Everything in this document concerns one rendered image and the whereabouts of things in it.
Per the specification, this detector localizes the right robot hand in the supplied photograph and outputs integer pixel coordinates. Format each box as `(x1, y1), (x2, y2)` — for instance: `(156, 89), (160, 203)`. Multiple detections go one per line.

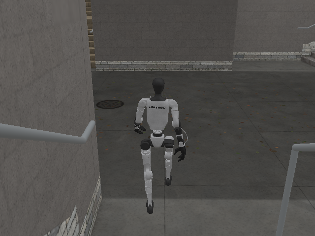
(174, 146), (186, 162)

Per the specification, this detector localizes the right robot foot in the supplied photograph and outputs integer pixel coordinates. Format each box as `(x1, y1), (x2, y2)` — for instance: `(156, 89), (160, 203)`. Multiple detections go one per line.
(165, 175), (172, 186)

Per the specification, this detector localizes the robot torso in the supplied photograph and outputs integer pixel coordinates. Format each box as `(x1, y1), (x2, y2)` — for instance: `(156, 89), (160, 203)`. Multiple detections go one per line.
(146, 98), (169, 148)

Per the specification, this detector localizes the robot right upper arm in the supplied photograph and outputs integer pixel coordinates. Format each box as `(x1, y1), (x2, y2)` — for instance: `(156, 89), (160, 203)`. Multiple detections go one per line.
(168, 99), (179, 128)

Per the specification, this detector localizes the left robot hand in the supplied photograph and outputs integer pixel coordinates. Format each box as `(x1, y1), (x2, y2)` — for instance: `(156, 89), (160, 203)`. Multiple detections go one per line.
(135, 126), (146, 134)

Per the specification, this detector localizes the robot left upper arm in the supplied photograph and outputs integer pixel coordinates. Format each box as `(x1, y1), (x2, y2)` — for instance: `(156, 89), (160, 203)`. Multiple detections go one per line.
(135, 98), (148, 123)

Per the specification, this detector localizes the robot left forearm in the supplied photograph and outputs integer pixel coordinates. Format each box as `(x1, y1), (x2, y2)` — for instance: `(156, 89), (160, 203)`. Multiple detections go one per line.
(134, 117), (140, 129)

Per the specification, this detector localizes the robot right forearm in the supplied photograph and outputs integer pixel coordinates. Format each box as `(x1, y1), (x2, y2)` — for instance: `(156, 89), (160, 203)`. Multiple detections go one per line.
(174, 121), (185, 147)

